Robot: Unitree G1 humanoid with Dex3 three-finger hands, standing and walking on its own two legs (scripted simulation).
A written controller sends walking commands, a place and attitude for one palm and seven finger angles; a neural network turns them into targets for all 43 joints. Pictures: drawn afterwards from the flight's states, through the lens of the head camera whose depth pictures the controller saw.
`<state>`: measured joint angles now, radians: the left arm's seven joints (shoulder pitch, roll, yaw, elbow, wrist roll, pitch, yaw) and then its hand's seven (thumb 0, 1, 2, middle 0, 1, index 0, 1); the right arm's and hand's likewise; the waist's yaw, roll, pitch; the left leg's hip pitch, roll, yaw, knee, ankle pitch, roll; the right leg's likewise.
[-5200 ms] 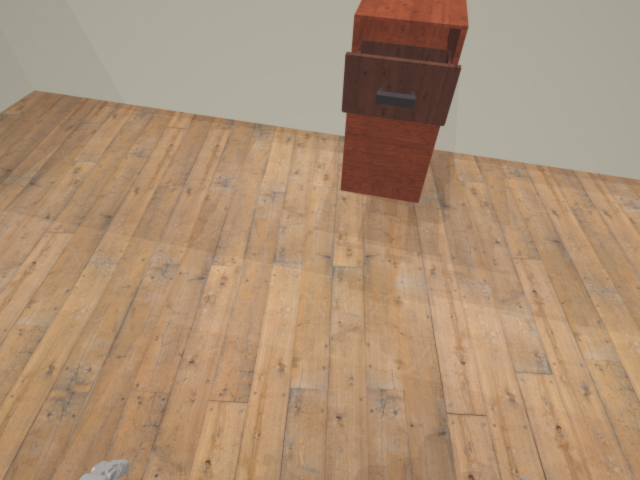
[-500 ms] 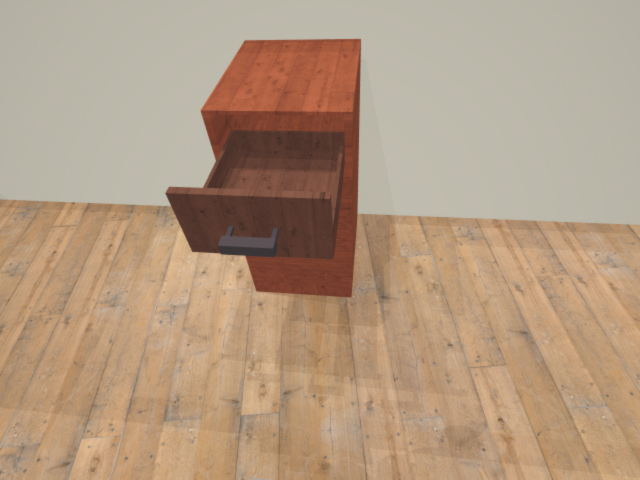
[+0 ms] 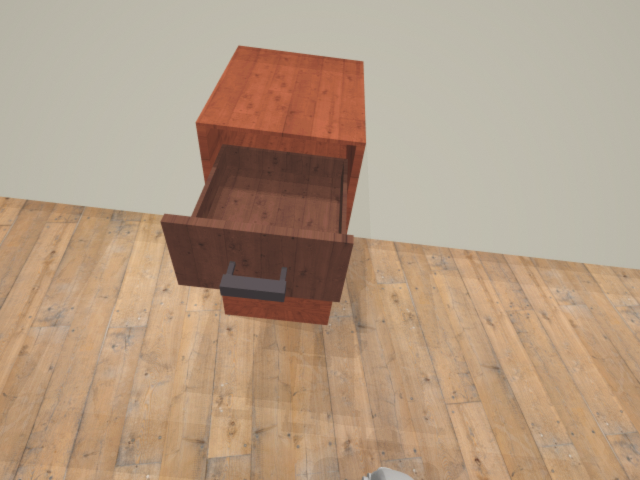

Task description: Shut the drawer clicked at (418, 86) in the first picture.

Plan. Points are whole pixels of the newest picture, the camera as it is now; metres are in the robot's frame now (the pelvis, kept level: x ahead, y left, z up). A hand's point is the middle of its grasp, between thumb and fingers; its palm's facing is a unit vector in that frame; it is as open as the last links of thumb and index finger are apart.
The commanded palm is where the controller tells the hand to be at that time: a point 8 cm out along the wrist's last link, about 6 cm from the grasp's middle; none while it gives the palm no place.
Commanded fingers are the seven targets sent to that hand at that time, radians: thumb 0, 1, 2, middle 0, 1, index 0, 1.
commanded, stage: take the last steps up to it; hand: left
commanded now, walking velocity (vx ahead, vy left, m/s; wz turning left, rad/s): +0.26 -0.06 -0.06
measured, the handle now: (255, 278) +0.46 +0.15 -0.10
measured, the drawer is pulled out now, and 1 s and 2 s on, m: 0.30 0.30 0.30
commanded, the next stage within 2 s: come to a stop and stand still in 0.28 s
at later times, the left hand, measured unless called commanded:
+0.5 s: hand (238, 428) +0.23 +0.13 -0.17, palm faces +0.01 -0.97 -0.25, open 7.1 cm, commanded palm none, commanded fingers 0.00 0.90 0.90 -0.20 -0.30 -0.20 -0.30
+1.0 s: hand out of the picture +0.16 +0.15 -0.18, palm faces +0.00 -0.97 -0.23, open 7.4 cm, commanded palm none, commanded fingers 0.00 0.90 0.90 -0.20 -0.30 -0.20 -0.30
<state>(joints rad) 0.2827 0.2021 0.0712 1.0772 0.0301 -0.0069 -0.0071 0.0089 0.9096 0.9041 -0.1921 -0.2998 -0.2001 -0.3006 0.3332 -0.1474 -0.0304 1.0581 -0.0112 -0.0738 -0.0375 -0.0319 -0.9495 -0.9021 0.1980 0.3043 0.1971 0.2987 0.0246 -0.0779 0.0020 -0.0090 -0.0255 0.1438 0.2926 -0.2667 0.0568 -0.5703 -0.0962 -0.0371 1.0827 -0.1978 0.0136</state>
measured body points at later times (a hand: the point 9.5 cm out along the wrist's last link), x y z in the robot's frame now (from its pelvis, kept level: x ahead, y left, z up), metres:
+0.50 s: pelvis +0.16 -0.05 -0.01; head +0.19 -0.07 +0.44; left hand +0.23 +0.18 -0.15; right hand +0.14 -0.27 -0.17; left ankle +0.16 +0.09 -0.69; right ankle +0.19 -0.13 -0.75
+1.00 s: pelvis +0.15 -0.04 -0.01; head +0.18 -0.04 +0.44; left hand +0.16 +0.20 -0.16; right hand +0.22 -0.26 -0.16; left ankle +0.22 +0.09 -0.75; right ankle +0.08 -0.15 -0.73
